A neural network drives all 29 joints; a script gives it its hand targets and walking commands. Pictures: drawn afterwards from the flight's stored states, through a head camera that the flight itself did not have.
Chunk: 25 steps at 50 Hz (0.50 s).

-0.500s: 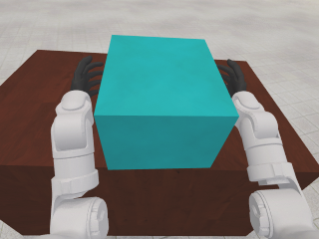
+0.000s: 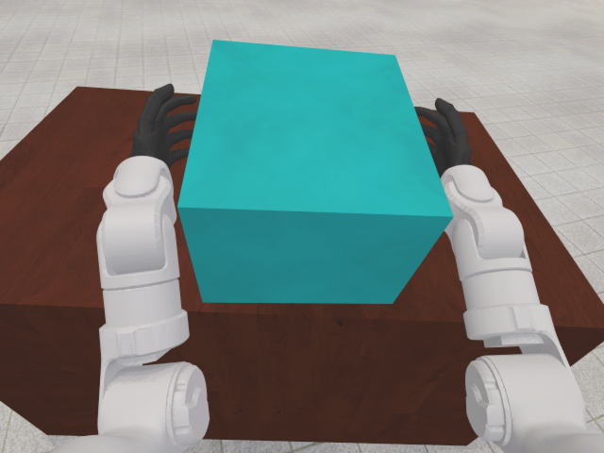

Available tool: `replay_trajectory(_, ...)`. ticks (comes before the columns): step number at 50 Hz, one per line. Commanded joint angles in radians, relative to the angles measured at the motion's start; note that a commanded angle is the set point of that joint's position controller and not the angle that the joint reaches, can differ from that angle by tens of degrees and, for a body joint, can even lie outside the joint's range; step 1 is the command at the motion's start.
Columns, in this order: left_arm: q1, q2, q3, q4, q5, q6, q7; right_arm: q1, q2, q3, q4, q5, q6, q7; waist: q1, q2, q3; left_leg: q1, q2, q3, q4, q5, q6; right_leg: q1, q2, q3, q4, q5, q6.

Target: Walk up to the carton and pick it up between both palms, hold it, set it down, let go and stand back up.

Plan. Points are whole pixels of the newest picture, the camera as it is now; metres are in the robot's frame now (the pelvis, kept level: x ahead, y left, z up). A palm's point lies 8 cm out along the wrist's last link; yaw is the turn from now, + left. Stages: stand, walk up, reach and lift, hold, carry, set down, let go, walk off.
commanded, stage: set down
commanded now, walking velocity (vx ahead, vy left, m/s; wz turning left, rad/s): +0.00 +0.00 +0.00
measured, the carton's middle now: (303, 172) +0.41 +0.01 +0.18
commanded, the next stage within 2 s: none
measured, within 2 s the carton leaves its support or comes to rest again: neither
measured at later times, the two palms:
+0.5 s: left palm (188, 189) +0.39 +0.16 +0.17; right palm (440, 209) +0.39 -0.18 +0.14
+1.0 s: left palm (179, 185) +0.41 +0.18 +0.15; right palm (419, 202) +0.41 -0.16 +0.13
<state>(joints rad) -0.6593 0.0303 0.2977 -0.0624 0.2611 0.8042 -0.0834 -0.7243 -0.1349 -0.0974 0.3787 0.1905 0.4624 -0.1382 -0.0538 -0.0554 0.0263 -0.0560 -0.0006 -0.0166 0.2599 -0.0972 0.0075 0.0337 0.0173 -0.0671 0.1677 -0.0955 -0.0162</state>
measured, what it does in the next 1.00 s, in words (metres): stands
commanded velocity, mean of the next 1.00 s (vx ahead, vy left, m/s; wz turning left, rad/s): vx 0.00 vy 0.00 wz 0.00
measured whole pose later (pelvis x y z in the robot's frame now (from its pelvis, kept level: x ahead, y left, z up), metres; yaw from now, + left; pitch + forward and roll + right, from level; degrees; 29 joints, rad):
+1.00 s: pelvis +0.03 +0.00 +0.00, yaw +2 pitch -2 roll -1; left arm -0.63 0.05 0.25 0.34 0.22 0.39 -0.04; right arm -0.63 -0.06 -0.21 0.67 -0.03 0.07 -0.09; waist -0.03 -0.05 0.03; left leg -0.10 -0.01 -0.04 0.24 -0.11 0.01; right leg 0.02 0.01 -0.10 0.13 -0.11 -0.01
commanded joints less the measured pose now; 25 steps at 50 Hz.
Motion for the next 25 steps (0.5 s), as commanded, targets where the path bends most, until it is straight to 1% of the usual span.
replay_trajectory(1,-0.513,-0.270,-0.294,-0.039,-0.089,-0.149,-0.134,-0.538,0.252,0.162,-0.152,-0.020,-0.154,0.089,-0.002,0.074,-0.275,0.112,-0.017,0.046,-0.047,-0.028,-0.039,0.036,0.019,-0.047,-0.031,-0.039,0.025)
replay_trajectory(4,-0.459,-0.260,-0.294,-0.001,-0.072,-0.204,-0.143,-0.481,0.251,0.164,-0.129,-0.057,-0.222,0.100,-0.006,0.062,-0.257,0.137,-0.016,0.048,-0.048,0.007,-0.040,0.060,0.015,-0.052,-0.038,-0.008,0.026)
replay_trajectory(7,-0.416,-0.267,-0.320,-0.002,-0.079,-0.250,-0.139,-0.451,0.255,0.182,-0.149,-0.075,-0.286,0.101,-0.011,0.065,-0.286,0.163,-0.017,0.041,-0.034,0.091,-0.050,0.087,0.015,-0.051,-0.034,0.074,0.024)
replay_trajectory(10,-0.403,-0.291,-0.376,-0.042,-0.107,-0.301,-0.122,-0.455,0.273,0.231,-0.222,-0.078,-0.356,0.097,-0.013,0.056,-0.379,0.194,-0.021,0.031,-0.007,0.219,-0.054,0.138,0.020,-0.047,-0.012,0.220,0.032)
replay_trajectory(13,-0.401,-0.323,-0.443,-0.093,-0.137,-0.360,-0.098,-0.467,0.307,0.304,-0.294,-0.074,-0.426,0.088,-0.008,0.050,-0.496,0.211,-0.028,0.021,0.022,0.364,-0.052,0.213,0.025,-0.035,0.024,0.409,0.044)
replay_trajectory(16,-0.392,-0.345,-0.491,-0.115,-0.153,-0.405,-0.078,-0.459,0.341,0.372,-0.320,-0.063,-0.471,0.079,0.001,0.047,-0.563,0.202,-0.031,0.012,0.038,0.449,-0.046,0.273,0.025,-0.022,0.055,0.545,0.058)
replay_trajectory(18,-0.379,-0.347,-0.502,-0.117,-0.153,-0.423,-0.066,-0.441,0.360,0.408,-0.318,-0.055,-0.488,0.076,0.014,0.040,-0.573,0.177,-0.033,0.011,0.030,0.443,-0.038,0.297,0.020,-0.013,0.068,0.582,0.068)
replay_trajectory(20,-0.372,-0.345,-0.508,-0.108,-0.152,-0.427,-0.056,-0.436,0.371,0.430,-0.305,-0.045,-0.493,0.076,0.029,0.038,-0.562,0.153,-0.033,0.012,0.018,0.417,-0.030,0.305,0.016,-0.008,0.075,0.586,0.074)
replay_trajectory(23,-0.368,-0.332,-0.496,-0.074,-0.149,-0.416,-0.048,-0.432,0.376,0.431,-0.265,-0.037,-0.485,0.079,0.042,0.029,-0.507,0.121,-0.030,0.015,-0.002,0.346,-0.021,0.283,0.010,-0.004,0.070,0.536,0.081)
replay_trajectory(25,-0.363,-0.317,-0.469,-0.021,-0.140,-0.397,-0.050,-0.427,0.366,0.408,-0.212,-0.036,-0.467,0.083,0.048,0.024,-0.438,0.103,-0.027,0.019,-0.017,0.276,-0.017,0.253,0.004,-0.006,0.058,0.458,0.080)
